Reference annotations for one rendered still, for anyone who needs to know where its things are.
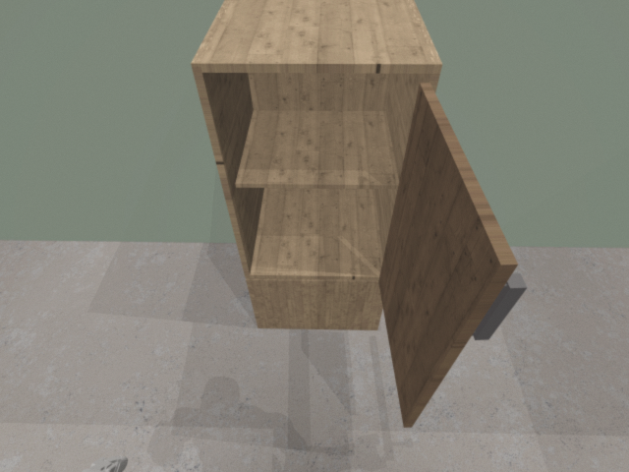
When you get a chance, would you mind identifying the handle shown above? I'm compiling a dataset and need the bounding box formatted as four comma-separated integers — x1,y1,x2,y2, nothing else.
472,273,527,340

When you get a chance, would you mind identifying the cupboard door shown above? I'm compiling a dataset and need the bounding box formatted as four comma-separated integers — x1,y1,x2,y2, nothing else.
378,83,518,428

